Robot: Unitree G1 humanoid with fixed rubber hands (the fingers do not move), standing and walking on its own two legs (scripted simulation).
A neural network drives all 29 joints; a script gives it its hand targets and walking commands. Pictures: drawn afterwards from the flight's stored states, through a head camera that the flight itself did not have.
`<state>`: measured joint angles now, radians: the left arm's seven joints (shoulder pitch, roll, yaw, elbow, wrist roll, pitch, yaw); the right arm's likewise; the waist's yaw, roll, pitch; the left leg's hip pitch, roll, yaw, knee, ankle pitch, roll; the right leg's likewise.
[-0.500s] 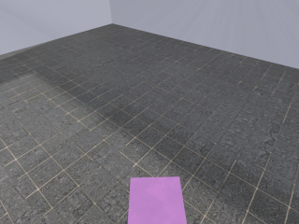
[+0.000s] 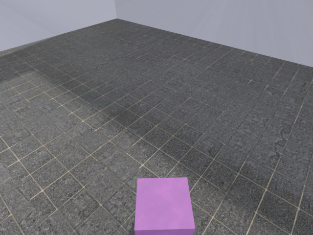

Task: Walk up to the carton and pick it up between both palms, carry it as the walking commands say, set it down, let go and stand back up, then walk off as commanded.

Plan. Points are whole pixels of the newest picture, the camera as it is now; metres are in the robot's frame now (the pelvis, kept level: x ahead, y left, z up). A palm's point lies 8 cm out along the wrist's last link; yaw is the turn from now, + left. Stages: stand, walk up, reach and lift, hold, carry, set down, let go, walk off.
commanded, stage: stand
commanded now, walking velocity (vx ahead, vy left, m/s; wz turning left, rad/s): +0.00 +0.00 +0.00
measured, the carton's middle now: (163, 211) +0.46 +0.00 -0.63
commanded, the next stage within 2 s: walk off in 0.60 s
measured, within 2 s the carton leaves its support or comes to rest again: neither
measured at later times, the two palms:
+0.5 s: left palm out of the picture -0.05 +0.21 -0.14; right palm out of the picture -0.04 -0.22 -0.14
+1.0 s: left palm out of the picture -0.04 +0.22 -0.15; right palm out of the picture -0.05 -0.24 -0.14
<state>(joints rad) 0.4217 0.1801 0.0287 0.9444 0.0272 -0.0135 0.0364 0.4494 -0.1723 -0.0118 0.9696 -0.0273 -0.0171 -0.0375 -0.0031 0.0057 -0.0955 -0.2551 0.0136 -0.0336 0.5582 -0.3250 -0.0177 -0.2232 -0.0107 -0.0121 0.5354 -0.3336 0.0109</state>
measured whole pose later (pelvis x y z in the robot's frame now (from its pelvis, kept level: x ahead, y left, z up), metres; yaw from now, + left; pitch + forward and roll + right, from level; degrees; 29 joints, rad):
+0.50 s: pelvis -0.02 +0.00 +0.00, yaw +0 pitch +0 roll +0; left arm 0.40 0.13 0.02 1.05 0.03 -0.01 0.04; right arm 0.40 -0.13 -0.02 1.04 -0.02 -0.01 -0.04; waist 0.00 0.01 -0.05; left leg -0.25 0.01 -0.04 0.53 -0.28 -0.02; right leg -0.21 -0.01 -0.02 0.51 -0.30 0.01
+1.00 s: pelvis -0.04 -0.01 +0.00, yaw -3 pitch +0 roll +0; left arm 0.36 0.15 0.04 1.01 0.03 0.01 0.03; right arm 0.34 -0.15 -0.05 1.02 -0.02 0.01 -0.07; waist 0.02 -0.01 -0.01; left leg -0.30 0.04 0.02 0.60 -0.29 -0.03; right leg -0.31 0.01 0.04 0.61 -0.30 0.00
